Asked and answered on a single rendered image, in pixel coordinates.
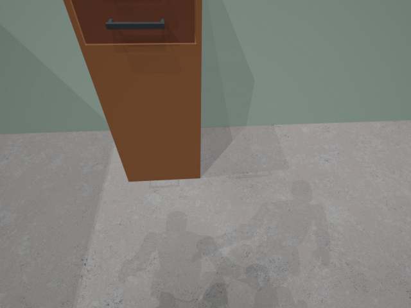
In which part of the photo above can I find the cabinet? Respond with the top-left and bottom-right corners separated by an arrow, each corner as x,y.
63,0 -> 202,182

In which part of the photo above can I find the drawer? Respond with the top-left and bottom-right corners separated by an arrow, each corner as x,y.
71,0 -> 195,44

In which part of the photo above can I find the handle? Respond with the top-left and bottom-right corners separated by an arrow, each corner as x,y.
105,19 -> 165,30

